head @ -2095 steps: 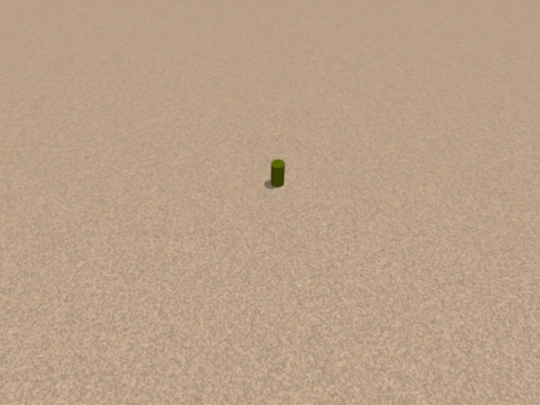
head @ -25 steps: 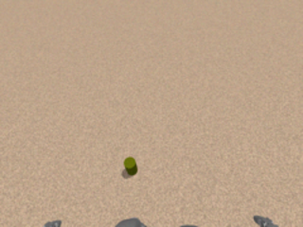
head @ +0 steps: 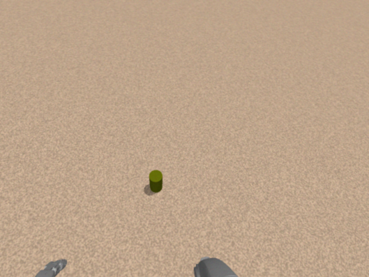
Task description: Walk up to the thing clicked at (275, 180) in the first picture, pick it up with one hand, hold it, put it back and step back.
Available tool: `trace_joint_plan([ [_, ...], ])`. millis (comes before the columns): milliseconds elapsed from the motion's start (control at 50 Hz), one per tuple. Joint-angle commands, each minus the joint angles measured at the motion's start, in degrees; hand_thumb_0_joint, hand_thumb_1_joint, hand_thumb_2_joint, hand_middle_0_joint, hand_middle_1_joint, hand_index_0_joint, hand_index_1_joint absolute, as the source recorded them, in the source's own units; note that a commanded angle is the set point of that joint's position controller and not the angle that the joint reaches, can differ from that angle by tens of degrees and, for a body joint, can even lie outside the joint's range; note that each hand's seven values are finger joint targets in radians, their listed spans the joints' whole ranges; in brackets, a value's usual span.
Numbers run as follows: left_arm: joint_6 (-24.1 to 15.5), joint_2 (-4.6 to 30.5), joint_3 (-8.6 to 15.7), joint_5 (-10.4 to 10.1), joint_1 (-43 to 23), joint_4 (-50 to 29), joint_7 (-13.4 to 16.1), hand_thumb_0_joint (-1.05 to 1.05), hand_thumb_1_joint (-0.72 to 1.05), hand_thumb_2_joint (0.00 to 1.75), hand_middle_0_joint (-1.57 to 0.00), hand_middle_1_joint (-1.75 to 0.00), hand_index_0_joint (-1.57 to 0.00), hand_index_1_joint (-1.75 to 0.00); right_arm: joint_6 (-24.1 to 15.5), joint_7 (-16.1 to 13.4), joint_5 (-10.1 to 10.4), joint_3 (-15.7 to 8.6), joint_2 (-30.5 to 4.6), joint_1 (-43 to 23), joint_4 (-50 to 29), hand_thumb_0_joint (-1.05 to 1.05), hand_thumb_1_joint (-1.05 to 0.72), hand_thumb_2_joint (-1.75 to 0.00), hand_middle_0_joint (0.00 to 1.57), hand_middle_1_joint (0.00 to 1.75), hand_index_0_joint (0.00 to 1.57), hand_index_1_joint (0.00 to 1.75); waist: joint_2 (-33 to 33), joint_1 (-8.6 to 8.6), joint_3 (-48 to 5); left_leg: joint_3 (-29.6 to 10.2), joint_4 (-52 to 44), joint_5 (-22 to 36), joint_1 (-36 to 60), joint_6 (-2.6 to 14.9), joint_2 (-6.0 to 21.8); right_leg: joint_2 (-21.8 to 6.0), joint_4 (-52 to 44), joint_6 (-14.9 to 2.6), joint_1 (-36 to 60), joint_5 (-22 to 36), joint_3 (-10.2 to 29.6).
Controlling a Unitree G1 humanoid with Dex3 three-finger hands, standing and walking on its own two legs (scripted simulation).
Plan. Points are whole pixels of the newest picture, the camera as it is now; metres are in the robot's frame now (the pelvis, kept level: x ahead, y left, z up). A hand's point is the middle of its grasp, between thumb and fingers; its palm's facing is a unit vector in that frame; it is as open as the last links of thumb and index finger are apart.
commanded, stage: step back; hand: left
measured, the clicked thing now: (156, 181) +0.65 +0.13 -0.70
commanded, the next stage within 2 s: none
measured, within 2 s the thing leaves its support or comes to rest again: neither
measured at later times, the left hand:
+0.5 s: hand out of the picture -0.04 +0.23 -0.14, palm faces -0.03 -0.91 -0.41, open 7.4 cm
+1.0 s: hand out of the picture -0.26 +0.21 -0.18, palm faces -0.08 -0.92 -0.37, open 7.4 cm
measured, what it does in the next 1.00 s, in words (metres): walks backwards: right foot, then left foot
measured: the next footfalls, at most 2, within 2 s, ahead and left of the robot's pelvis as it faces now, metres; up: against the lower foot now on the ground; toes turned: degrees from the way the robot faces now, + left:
right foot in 0.26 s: -0.08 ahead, -0.16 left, +0.00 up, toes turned -1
left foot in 0.60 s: -0.19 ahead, +0.07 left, +0.00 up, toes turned -2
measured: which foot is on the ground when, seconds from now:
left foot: down 0.00-0.30, up 0.32-0.58, down 0.60-1.00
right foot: up 0.00-0.24, down 0.26-0.62, up 0.64-0.98, down 1.00-1.00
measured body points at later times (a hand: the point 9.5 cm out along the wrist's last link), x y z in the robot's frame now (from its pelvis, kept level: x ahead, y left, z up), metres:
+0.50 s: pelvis -0.16 -0.03 -0.01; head -0.12 -0.05 +0.44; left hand -0.04 +0.27 -0.11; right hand -0.10 -0.36 -0.13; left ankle -0.19 +0.10 -0.67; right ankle -0.12 -0.15 -0.74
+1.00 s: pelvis -0.35 -0.06 -0.02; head -0.29 -0.04 +0.42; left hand -0.26 +0.26 -0.15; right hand -0.22 -0.39 -0.10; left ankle -0.23 +0.07 -0.74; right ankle -0.40 -0.20 -0.74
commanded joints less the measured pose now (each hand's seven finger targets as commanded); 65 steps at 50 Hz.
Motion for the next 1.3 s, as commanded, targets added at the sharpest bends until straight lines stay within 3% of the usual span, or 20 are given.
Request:
trace_joint_plan([
  [0, -1.8, 9.9, 3.5, 0.2, 3.6, -4.2, 0.4, 0.0, 0.9, 0.9, -0.2, -0.3, -0.2, -0.3, -2.2, -1.5, 0.4, -4.5, -14.7, -3.6, -6.6, 0.0, -0.9, -0.9, 0.2, 0.3, 0.2, 0.3, 10.1, 0.97, -7.9, -9.5, -7.2, 29.5, 6.6, 9.26, 12.5, -1.0, 6.1, 1.82, -2.3, 0.4, 2.3],
  [100, -2.6, 9.2, 2.7, 0.4, 1.3, -5.9, 0.3, 0.0, 0.9, 0.9, -0.2, -0.3, -0.2, -0.3, -1.8, -2.0, 1.0, -5.5, -16.2, 1.5, -6.8, 0.0, -0.9, -0.9, 0.2, 0.3, 0.2, 0.3, 11.6, -3.17, -12.0, -10.0, -4.2, 28.5, 15.4, 12.38, 14.4, -4.5, -12.2, 3.56, -0.8, -2.4, -1.0],
  [220, -3.3, 9.7, 3.3, 1.0, 11.9, 0.0, -0.5, 0.0, 0.9, 0.9, -0.2, -0.3, -0.2, -0.3, -0.2, -1.2, 1.4, -5.3, -17.5, -5.4, -9.7, 0.0, -0.9, -0.9, 0.2, 0.3, 0.2, 0.3, 12.3, 1.95, -15.5, -7.6, 1.0, 15.6, -0.3, 6.98, 12.2, -6.7, -40.9, -0.48, 20.0, 12.9, -7.5],
  [260, -3.6, 15.8, 5.0, 2.4, 9.9, -1.3, -0.8, 0.0, 0.9, 0.9, -0.2, -0.3, -0.2, -0.3, 0.1, -1.1, 2.1, -4.2, -13.2, -3.9, -10.1, 0.0, -0.9, -0.9, 0.2, 0.3, 0.2, 0.3, -4.7, 1.17, -11.7, -3.8, 12.3, -7.1, -17.7, 0.18, 0.6, -18.9, -44.6, -5.81, 22.3, 11.3, 13.5],
  [280, -3.2, 21.3, 5.8, 2.1, 4.2, -4.2, -0.8, 0.0, 0.9, 0.9, -0.2, -0.3, -0.2, -0.3, 0.2, -2.1, 2.3, -4.7, -13.0, -5.5, -10.3, 0.0, -0.9, -0.9, 0.2, 0.3, 0.2, 0.3, -15.2, 3.35, -8.9, -1.7, 27.1, -19.5, -14.0, -1.98, -5.2, -29.9, -49.4, -15.85, 6.8, 10.2, 22.4],
  [300, -3.5, 21.2, 5.6, 2.0, -0.9, -6.2, -0.5, 0.0, 0.9, 0.9, -0.2, -0.3, -0.2, -0.3, 0.2, -2.3, 2.2, -5.6, -15.5, -4.2, -9.2, 0.0, -0.9, -0.9, 0.2, 0.3, 0.2, 0.3, -14.8, 1.67, -5.0, -5.9, 34.7, -19.2, -9.4, -2.09, -2.6, -31.9, -51.3, -17.07, -3.4, 8.7, 25.0],
  [360, -3.6, 12.7, 3.6, 1.7, -6.0, -7.3, 0.2, 0.0, 0.9, 0.9, -0.2, -0.3, -0.2, -0.3, -0.1, -1.5, 2.5, -4.5, -14.1, 0.6, -5.6, 0.0, -0.9, -0.9, 0.2, 0.3, 0.2, 0.3, -5.4, -2.09, -4.4, -6.1, 37.2, -10.0, -12.8, -1.87, -7.3, -18.8, -43.8, -9.95, 4.9, 21.7, 3.8],
  [500, -2.6, 11.8, 3.7, 2.1, 0.3, -8.1, 1.0, 0.0, 0.9, 0.9, -0.2, -0.3, -0.2, -0.3, -1.7, -2.1, 1.4, -3.3, -11.8, 2.7, -6.7, 0.0, -0.9, -0.9, 0.2, 0.3, 0.2, 0.3, -10.0, 1.76, -11.7, -1.0, 10.9, -14.0, -13.5, -2.21, -1.1, -21.9, -36.4, -11.11, 26.1, 34.2, 4.1],
  [560, -1.4, 11.8, 2.7, 0.8, -0.7, -8.8, 0.4, 0.0, 0.9, 0.9, -0.2, -0.3, -0.2, -0.3, -2.1, -1.8, 0.8, -4.1, -12.3, 7.5, -3.9, 0.0, -0.9, -0.9, 0.2, 0.3, 0.2, 0.3, -5.4, -0.27, -13.4, 2.6, -10.1, 4.8, -1.4, -1.16, -2.3, -18.1, -28.2, -7.59, 20.3, 30.8, 0.4],
  [600, -0.8, 7.6, 1.5, 0.1, 0.6, -9.7, 0.2, 0.0, 0.9, 0.9, -0.2, -0.3, -0.2, -0.3, -2.0, -1.8, -0.8, -6.1, -20.1, 5.7, -4.6, 0.0, -0.9, -0.9, 0.2, 0.3, 0.2, 0.3, 14.2, 0.79, -12.2, -23.4, -12.9, 15.0, 6.8, 5.58, 15.6, -6.5, -13.8, -1.39, -1.2, 1.6, -6.7],
  [640, -0.9, 12.5, 3.2, 1.0, -4.1, -9.4, 1.2, 0.0, 0.9, 0.9, -0.2, -0.3, -0.2, -0.3, -2.3, -1.8, -0.6, -7.1, -25.3, -0.8, -7.4, 0.0, -0.9, -0.9, 0.2, 0.3, 0.2, 0.3, 17.2, -1.74, -7.9, -34.6, -16.3, 14.0, -11.8, 17.09, 26.8, -5.4, 4.8, 0.16, 4.0, -9.9, 2.4],
  [700, -0.7, 11.3, 3.3, -0.2, 1.4, -6.0, 0.5, 0.0, 0.9, 0.9, -0.2, -0.3, -0.2, -0.3, -2.7, -2.3, -0.7, -4.6, -16.9, -4.7, -8.0, 0.0, -0.9, -0.9, 0.2, 0.3, 0.2, 0.3, 8.4, 2.78, -8.5, -12.6, -8.8, 26.9, -3.3, 10.13, 13.9, -1.7, 12.0, -0.15, -1.1, -1.5, 4.2],
  [800, -1.6, 9.8, 2.9, 0.9, 1.0, -6.1, 0.6, 0.0, 0.9, 0.9, -0.2, -0.3, -0.2, -0.3, -2.2, -2.3, 0.5, -5.0, -14.9, 2.8, -6.7, 0.0, -0.9, -0.9, 0.2, 0.3, 0.2, 0.3, 10.0, -1.44, -11.2, -10.8, -4.3, 31.0, 12.2, 10.59, 12.7, -2.7, 1.8, 3.17, -5.7, -1.1, 1.5],
  [960, -3.8, 10.0, 2.3, 0.7, 12.2, 2.4, -0.7, 0.0, 0.9, 0.9, -0.2, -0.3, -0.2, -0.3, 0.0, -0.8, 0.0, -5.8, -19.7, -3.2, -7.8, 0.0, -0.9, -0.9, 0.2, 0.3, 0.2, 0.3, 16.1, 1.63, -15.9, -7.1, -4.3, -2.0, -1.1, 8.86, 12.4, -7.1, -39.7, -0.34, 19.7, 5.3, -10.0],
  [1000, -4.1, 14.3, 4.1, 2.1, 12.3, 3.5, -0.9, 0.0, 0.9, 0.9, -0.2, -0.3, -0.2, -0.3, 0.4, -0.6, 0.6, -4.4, -14.8, -1.9, -8.3, 0.0, -0.9, -0.9, 0.2, 0.3, 0.2, 0.3, 1.5, 1.42, -11.5, -3.0, 7.3, -14.0, -16.9, 2.67, 4.4, -12.2, -43.8, -4.23, 22.6, -3.1, 4.4],
  [1020, -4.1, 19.0, 5.0, 2.4, 8.3, 0.9, -0.8, 0.0, 0.9, 0.9, -0.2, -0.3, -0.2, -0.3, 0.0, -0.9, 0.9, -3.5, -11.8, -3.4, -9.4, 0.0, -0.9, -0.9, 0.2, 0.3, 0.2, 0.3, -9.9, 2.18, -7.5, -1.4, 17.4, -16.6, -23.6, -1.21, -3.9, -23.8, -50.9, -8.54, 14.0, -17.8, 20.8],
  [1040, -3.8, 23.0, 5.3, 2.7, 2.7, -1.1, -0.5, 0.0, 0.9, 0.9, -0.2, -0.3, -0.2, -0.3, 0.0, -1.6, 0.6, -5.1, -15.4, -6.3, -8.9, 0.0, -0.9, -0.9, 0.2, 0.3, 0.2, 0.3, -12.1, 4.02, -2.4, -5.9, 25.7, -17.3, -16.1, -2.88, -1.8, -32.5, -55.8, -15.22, -3.6, -24.8, 28.3],
  [1120, -5.2, 13.2, 3.3, 1.9, -3.0, -1.5, 0.1, 0.0, 0.9, 0.9, -0.2, -0.3, -0.2, -0.3, -0.7, -0.6, 1.5, -4.0, -13.2, 0.8, -3.6, 0.0, -0.9, -0.9, 0.2, 0.3, 0.2, 0.3, -4.1, -1.16, -1.4, -5.4, 30.8, -5.4, -15.1, -2.24, -5.1, -18.4, -47.2, -7.91, 4.4, -0.8, 3.3],
  [1200, -6.1, 15.5, 4.1, 2.7, 1.6, -0.6, -0.5, 0.0, 0.9, 0.9, -0.2, -0.3, -0.2, -0.3, -1.9, 0.1, 1.0, -3.8, -14.0, 1.0, -3.2, 0.0, -0.9, -0.9, 0.2, 0.3, 0.2, 0.3, -9.6, 2.46, -4.0, -1.7, 16.3, -9.6, -17.1, -3.47, -1.2, -19.8, -47.9, -8.58, 15.3, -14.7, 6.5],
  [1280, -5.3, 15.3, 3.5, 1.7, 2.3, 0.0, -1.0, 0.0, 0.9, 0.9, -0.2, -0.3, -0.2, -0.3, -4.1, 0.4, 0.5, -4.1, -12.5, 3.5, -0.7, 0.0, -0.9, -0.9, 0.2, 0.3, 0.2, 0.3, -6.6, 1.38, -6.9, 2.3, -9.5, -7.0, -2.3, -1.66, -1.3, -21.2, -40.6, -8.7, 15.1, -3.1, 3.1],
])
